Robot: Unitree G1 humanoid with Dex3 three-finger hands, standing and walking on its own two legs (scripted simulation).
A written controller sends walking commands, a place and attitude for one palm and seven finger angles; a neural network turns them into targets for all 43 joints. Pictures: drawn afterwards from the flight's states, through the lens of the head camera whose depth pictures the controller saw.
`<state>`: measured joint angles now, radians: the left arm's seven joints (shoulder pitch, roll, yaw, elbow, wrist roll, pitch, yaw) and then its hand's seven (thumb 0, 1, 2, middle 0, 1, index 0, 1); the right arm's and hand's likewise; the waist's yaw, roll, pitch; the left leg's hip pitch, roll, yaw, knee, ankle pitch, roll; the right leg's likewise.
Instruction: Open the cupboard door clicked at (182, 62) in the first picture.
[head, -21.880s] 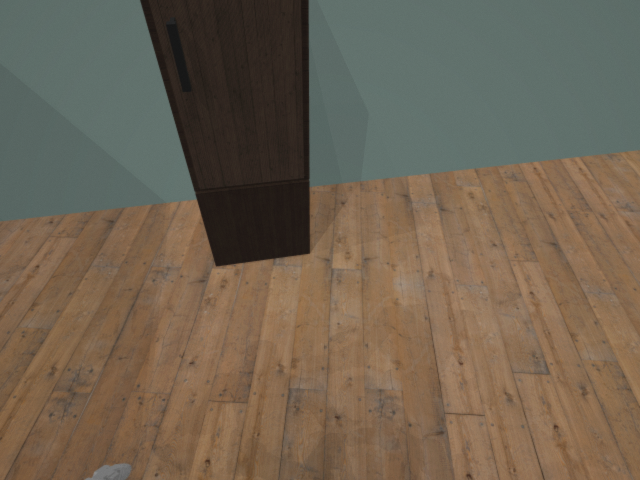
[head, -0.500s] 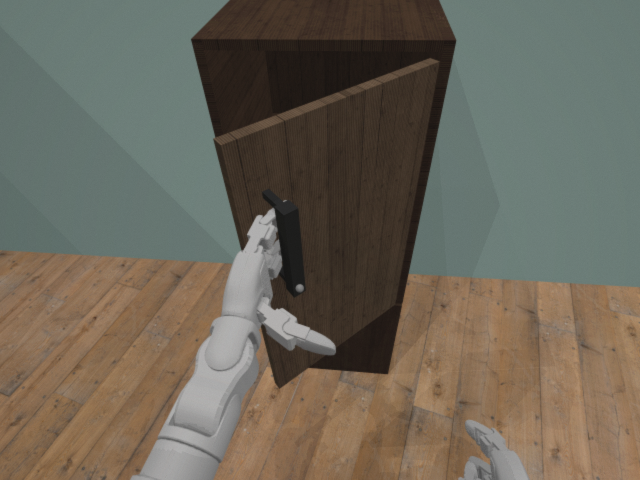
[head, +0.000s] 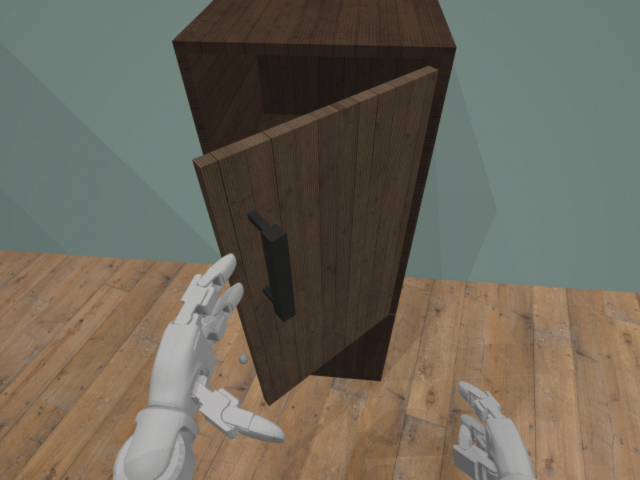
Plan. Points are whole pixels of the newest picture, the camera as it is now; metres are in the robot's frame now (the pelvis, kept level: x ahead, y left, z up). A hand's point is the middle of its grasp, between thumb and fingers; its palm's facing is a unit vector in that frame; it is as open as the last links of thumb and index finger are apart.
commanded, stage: slide the hand sideways off the handle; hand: left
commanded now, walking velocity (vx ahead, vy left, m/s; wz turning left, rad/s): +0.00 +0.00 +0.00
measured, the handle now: (271, 268) +0.34 +0.10 +0.10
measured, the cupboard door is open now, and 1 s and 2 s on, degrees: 44 44 44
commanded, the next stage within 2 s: draw the hand back to the body in 0.40 s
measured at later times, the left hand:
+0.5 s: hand (209, 394) +0.18 +0.13 +0.10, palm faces -0.02 -1.00 -0.03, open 16.3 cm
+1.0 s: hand (150, 383) +0.18 +0.18 +0.13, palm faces +0.03 -1.00 -0.09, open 16.2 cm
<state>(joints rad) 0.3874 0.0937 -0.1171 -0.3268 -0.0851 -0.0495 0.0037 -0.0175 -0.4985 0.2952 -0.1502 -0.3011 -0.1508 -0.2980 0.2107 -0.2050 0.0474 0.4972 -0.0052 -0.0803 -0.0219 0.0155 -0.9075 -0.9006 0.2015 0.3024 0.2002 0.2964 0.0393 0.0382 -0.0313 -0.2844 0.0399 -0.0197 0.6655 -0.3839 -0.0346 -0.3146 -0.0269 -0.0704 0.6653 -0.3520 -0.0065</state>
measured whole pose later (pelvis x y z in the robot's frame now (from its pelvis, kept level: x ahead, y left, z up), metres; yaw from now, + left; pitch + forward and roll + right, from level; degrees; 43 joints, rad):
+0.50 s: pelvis +0.00 +0.01 -0.01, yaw +1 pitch +2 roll -1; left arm 0.56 0.14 -0.03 -0.44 -0.16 -0.12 -0.13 -0.02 -0.50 0.30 -0.15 -0.30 -0.15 -0.30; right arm 0.27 -0.22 0.05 0.49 0.01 -0.18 -0.04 0.02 -0.91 -0.90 0.20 0.30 0.20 0.30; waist 0.03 0.05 -0.05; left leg -0.39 0.03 -0.04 0.79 -0.44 -0.03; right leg -0.41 -0.04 -0.08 0.77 -0.40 0.00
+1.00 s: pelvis -0.01 +0.01 -0.01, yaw +1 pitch -1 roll -1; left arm 0.48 0.23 0.14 -0.46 -0.25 0.01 -0.19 -0.02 -0.48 0.30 -0.16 -0.30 -0.15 -0.30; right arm 0.26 -0.23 0.07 0.53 0.03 -0.24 -0.08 0.02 -0.91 -0.90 0.20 0.30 0.20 0.30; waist 0.05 0.06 -0.05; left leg -0.32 0.03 -0.04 0.74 -0.41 -0.02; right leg -0.33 -0.03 -0.08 0.70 -0.36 0.01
